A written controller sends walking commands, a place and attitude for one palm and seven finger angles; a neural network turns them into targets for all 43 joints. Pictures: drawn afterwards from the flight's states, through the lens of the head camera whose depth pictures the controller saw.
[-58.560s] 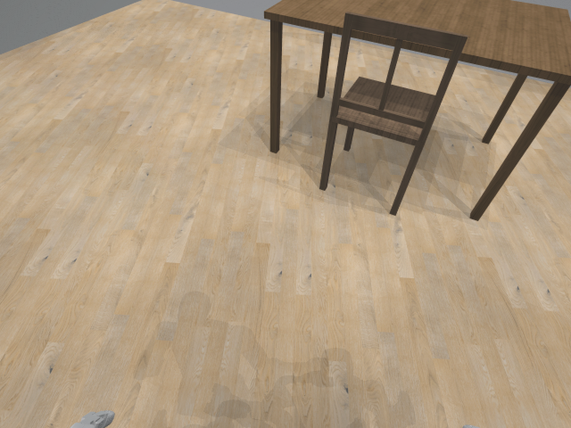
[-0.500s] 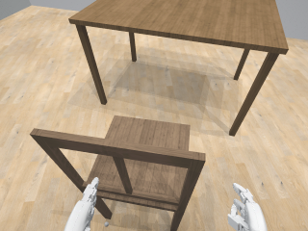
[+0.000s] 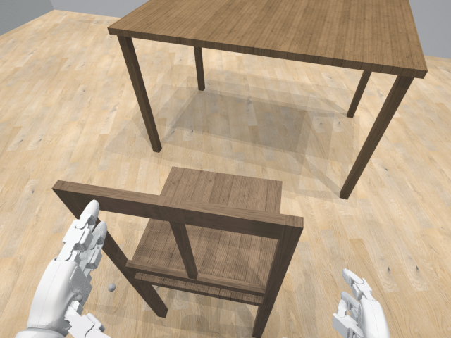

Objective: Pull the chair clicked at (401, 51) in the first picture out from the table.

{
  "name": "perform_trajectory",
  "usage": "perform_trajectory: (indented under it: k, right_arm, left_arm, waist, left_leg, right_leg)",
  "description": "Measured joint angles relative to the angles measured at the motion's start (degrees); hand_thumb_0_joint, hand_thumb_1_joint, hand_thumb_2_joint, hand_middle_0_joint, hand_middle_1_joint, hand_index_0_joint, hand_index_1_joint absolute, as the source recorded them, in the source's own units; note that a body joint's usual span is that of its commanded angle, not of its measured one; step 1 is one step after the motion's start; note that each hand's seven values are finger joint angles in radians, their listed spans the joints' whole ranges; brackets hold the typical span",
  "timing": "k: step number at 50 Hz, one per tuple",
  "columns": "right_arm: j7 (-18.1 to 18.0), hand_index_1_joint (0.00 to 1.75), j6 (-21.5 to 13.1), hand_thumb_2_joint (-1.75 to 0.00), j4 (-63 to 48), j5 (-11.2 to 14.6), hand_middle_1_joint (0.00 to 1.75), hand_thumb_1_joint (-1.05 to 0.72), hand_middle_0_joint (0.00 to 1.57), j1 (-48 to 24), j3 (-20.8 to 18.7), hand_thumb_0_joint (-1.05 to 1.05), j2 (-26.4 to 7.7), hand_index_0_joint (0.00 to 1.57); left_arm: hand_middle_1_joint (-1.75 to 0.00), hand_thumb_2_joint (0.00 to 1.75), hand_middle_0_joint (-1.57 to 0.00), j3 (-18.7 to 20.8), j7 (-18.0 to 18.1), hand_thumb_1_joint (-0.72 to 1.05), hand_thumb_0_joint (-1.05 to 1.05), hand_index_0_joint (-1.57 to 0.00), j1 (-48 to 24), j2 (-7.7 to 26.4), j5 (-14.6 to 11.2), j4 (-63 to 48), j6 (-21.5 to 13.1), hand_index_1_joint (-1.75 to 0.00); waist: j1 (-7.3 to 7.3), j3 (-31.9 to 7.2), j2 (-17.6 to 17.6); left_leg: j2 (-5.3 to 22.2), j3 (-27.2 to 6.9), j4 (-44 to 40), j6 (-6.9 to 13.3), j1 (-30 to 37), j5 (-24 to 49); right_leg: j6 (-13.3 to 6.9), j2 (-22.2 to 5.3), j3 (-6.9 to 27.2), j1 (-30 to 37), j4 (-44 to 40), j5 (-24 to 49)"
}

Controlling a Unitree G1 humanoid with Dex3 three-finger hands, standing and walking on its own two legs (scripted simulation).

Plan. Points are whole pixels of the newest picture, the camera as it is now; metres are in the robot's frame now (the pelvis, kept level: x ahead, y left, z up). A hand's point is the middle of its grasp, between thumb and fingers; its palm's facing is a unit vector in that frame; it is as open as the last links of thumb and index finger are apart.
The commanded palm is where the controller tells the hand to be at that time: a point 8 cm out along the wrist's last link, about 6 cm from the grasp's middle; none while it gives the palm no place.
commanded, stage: draw the hand back to the body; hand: left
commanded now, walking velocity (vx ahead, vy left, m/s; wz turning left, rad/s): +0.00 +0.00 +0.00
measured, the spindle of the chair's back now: (186, 251) +0.30 +0.11 -0.06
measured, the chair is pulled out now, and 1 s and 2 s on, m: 0.63 0.63 0.63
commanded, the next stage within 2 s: step back with the hand held close in 1.08 s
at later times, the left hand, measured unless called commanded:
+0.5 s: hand (39, 235) +0.21 +0.24 +0.18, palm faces +0.41 -0.81 -0.42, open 12.3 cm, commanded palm +0.16 +0.28 +0.20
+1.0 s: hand (24, 216) +0.22 +0.26 +0.20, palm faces +0.43 -0.79 -0.43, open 7.5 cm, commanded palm +0.18 +0.30 +0.23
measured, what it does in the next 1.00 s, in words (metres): rises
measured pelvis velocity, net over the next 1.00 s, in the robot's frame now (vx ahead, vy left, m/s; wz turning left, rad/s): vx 0.03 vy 0.00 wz -0.02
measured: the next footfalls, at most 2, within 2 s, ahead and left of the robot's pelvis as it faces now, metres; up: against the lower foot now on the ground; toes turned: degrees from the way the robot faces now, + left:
none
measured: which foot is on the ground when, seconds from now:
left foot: down 0.00-1.00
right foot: down 0.00-1.00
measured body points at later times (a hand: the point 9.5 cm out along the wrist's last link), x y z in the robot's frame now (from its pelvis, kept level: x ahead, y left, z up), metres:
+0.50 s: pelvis +0.03 +0.00 +0.04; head +0.02 -0.03 +0.49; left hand +0.18 +0.28 +0.20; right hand +0.22 -0.21 -0.04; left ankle -0.02 +0.13 -0.68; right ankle +0.03 -0.12 -0.68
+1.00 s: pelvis +0.03 +0.00 +0.05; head +0.02 -0.03 +0.50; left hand +0.19 +0.29 +0.22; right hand +0.21 -0.23 -0.04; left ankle -0.02 +0.13 -0.68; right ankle +0.03 -0.12 -0.68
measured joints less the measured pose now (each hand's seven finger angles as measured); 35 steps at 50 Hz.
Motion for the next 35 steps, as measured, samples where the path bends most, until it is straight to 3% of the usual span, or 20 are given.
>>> perform_trajectory:
  k: [1,4,6,10,14,19,35]
  right_arm:
    - [-0.1,0.30,-0.4,-0.90,0.3,0.1,0.30,-0.90,0.20,0.1,0.1,0.02,-0.2,0.20]
    - [-0.7,0.30,0.7,-0.90,0.9,-0.9,0.30,-0.90,0.20,0.4,0.0,0.02,-0.5,0.20]
    - [-0.7,0.30,1.7,-0.90,1.0,-1.3,0.30,-0.90,0.20,0.4,0.1,0.02,-0.7,0.20]
    - [-1.0,0.30,2.9,-0.90,1.7,-1.9,0.30,-0.90,0.20,0.1,0.4,0.02,-0.7,0.20]
    - [-1.2,0.30,2.7,-0.90,2.9,-2.3,0.30,-0.90,0.20,-0.1,1.1,0.02,-0.6,0.20]
    - [-1.0,0.30,2.2,-0.90,4.4,-2.7,0.30,-0.90,0.20,-1.1,1.5,0.02,-0.4,0.20]
    - [0.2,0.30,3.2,-0.90,7.7,-3.4,0.30,-0.90,0.20,-3.0,0.0,0.02,-1.0,0.20]
  left_arm:
    - [-0.01,0.21,-0.01,0.8,0.1,-0.52,-0.02,-0.01,-0.3,0.0,-0.3,-0.3,-0.4,-0.01]
    - [-0.02,0.24,-0.02,0.8,7.2,-0.46,-0.02,-0.02,-1.4,1.4,6.0,-1.6,3.0,-0.02]
    - [-0.03,0.26,-0.02,0.4,11.4,-0.42,-0.02,-0.02,-1.2,1.1,8.6,-2.0,5.4,-0.03]
    - [-0.05,0.32,-0.04,-0.7,15.8,-0.30,-0.02,-0.04,-0.6,0.8,11.3,-2.1,8.4,-0.05]
    - [-0.08,0.38,-0.06,-0.1,17.6,-0.16,-0.01,-0.06,-1.4,2.3,12.2,-2.3,9.5,-0.08]
    - [-0.12,0.47,-0.08,3.4,18.8,0.01,-0.01,-0.09,-3.8,3.5,12.4,-2.5,9.1,-0.11]
    - [-0.24,0.74,-0.16,11.8,18.5,0.58,0.00,-0.17,-8.2,5.2,12.0,-2.7,7.3,-0.23]
  waist:
    - [0.14,0.0,0.0]
    - [1.42,0.6,-0.1]
    - [1.50,1.1,0.2]
    - [1.96,2.4,0.4]
    - [2.74,3.8,0.3]
    - [3.36,5.1,0.9]
    - [4.05,7.1,1.2]
  left_leg:
    - [0.0,-0.1,-0.5,0.0,0.6,0.2]
    - [0.3,0.0,-3.3,-0.1,4.2,1.0]
    - [0.2,0.0,-5.4,0.0,6.7,1.8]
    - [0.2,0.1,-9.4,0.2,11.3,3.2]
    - [0.1,-0.1,-13.2,0.1,15.5,4.6]
    - [0.1,0.0,-17.5,0.1,19.8,6.1]
    - [0.8,1.0,-26.8,-0.2,27.6,9.5]
  right_leg:
    - [0.0,0.0,-0.2,0.7,-0.7,0.2]
    - [0.0,0.3,-0.1,4.3,-3.4,1.1]
    - [0.1,0.3,-0.2,6.8,-5.5,1.8]
    - [0.2,0.3,-0.2,11.5,-9.3,2.9]
    - [0.1,0.3,-0.5,15.7,-12.7,3.9]
    - [0.1,0.4,-0.5,19.8,-16.4,5.1]
    - [-0.1,1.3,0.2,26.6,-24.2,7.9]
